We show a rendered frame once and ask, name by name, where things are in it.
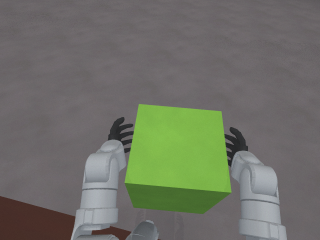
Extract carton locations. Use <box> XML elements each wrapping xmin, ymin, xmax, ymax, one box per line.
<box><xmin>124</xmin><ymin>104</ymin><xmax>232</xmax><ymax>214</ymax></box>

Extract robot left forearm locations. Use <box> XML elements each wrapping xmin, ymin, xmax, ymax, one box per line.
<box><xmin>70</xmin><ymin>139</ymin><xmax>127</xmax><ymax>240</ymax></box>

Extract robot left hand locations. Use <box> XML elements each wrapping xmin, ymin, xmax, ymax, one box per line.
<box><xmin>108</xmin><ymin>117</ymin><xmax>134</xmax><ymax>153</ymax></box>

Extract robot left thigh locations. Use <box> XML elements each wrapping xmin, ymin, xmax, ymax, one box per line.
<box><xmin>125</xmin><ymin>221</ymin><xmax>160</xmax><ymax>240</ymax></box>

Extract robot right hand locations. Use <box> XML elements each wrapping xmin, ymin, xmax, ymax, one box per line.
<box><xmin>224</xmin><ymin>127</ymin><xmax>248</xmax><ymax>167</ymax></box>

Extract robot right forearm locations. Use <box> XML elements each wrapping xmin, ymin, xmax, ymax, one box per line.
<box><xmin>231</xmin><ymin>150</ymin><xmax>287</xmax><ymax>240</ymax></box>

